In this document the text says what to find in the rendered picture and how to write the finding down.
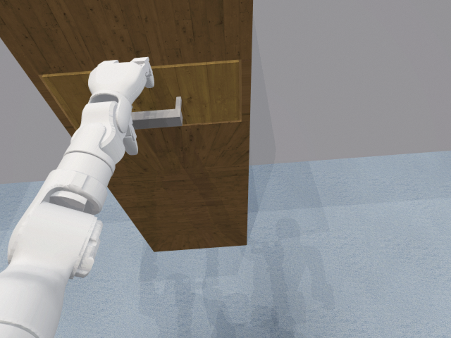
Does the robot left hand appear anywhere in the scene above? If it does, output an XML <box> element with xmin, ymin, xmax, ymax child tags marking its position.
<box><xmin>88</xmin><ymin>57</ymin><xmax>154</xmax><ymax>155</ymax></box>

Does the left robot forearm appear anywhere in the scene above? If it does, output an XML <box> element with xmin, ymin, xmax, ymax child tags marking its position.
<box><xmin>8</xmin><ymin>89</ymin><xmax>132</xmax><ymax>264</ymax></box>

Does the robot left upper arm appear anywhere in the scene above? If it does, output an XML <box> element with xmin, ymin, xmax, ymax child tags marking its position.
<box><xmin>0</xmin><ymin>201</ymin><xmax>103</xmax><ymax>338</ymax></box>

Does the drawer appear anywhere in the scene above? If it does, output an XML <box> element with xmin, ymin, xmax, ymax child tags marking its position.
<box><xmin>42</xmin><ymin>60</ymin><xmax>240</xmax><ymax>129</ymax></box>

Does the cabinet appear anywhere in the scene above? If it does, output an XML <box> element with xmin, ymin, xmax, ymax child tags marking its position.
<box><xmin>0</xmin><ymin>0</ymin><xmax>253</xmax><ymax>252</ymax></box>

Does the handle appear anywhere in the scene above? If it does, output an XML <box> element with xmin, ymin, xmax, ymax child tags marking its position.
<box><xmin>131</xmin><ymin>96</ymin><xmax>183</xmax><ymax>130</ymax></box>

